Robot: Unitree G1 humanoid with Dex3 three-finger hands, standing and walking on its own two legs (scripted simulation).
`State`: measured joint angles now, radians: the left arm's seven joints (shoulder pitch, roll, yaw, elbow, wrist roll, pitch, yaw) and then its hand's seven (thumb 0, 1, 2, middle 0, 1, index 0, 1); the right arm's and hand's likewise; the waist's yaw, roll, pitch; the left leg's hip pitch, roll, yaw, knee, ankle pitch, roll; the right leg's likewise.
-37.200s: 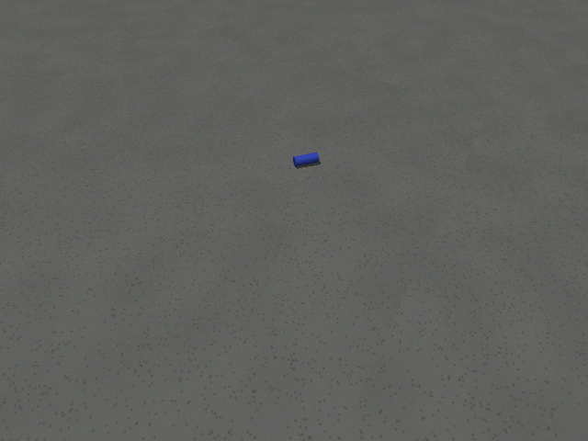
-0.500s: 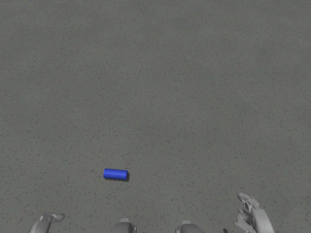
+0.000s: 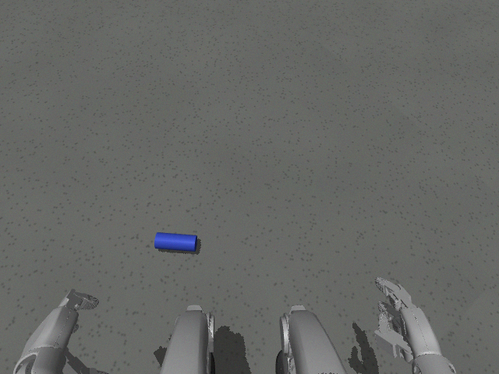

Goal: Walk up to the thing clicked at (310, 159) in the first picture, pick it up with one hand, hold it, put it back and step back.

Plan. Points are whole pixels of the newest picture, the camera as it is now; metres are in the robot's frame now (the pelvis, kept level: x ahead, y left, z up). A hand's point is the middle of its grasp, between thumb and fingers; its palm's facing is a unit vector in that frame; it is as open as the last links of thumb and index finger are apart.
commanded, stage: rise first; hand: left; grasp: from above
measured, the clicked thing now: (176, 241) +0.50 +0.21 -0.58
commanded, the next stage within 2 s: none
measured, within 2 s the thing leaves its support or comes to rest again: neither
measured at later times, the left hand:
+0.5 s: hand (130, 274) +0.34 +0.27 -0.32, palm faces -0.49 -0.24 -0.84, open 13.4 cm
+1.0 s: hand (142, 255) +0.41 +0.27 -0.40, palm faces -0.48 -0.01 -0.88, open 13.8 cm
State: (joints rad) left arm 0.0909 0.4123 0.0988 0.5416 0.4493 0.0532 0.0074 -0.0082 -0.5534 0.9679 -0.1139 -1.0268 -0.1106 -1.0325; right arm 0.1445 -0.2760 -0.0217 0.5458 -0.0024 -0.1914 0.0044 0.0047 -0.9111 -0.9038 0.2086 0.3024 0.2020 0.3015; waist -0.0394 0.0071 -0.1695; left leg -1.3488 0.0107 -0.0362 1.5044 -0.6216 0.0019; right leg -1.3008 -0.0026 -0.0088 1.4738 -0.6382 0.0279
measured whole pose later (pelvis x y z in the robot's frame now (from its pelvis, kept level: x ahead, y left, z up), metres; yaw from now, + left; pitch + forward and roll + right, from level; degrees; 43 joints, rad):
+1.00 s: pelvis -0.06 +0.00 -0.25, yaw -6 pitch +34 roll -9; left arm -0.90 0.77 0.09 1.34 1.28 -0.33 0.30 0.00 -0.44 0.96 -0.17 -0.85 -0.16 -0.86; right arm 0.13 -0.26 0.04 0.75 -0.12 0.00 0.11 0.00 -0.90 -0.90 0.21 0.30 0.20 0.30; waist -0.19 -0.01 -0.06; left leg -2.26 0.00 -0.12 2.32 -0.66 0.01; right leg -2.16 0.03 -0.07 2.24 -0.68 0.05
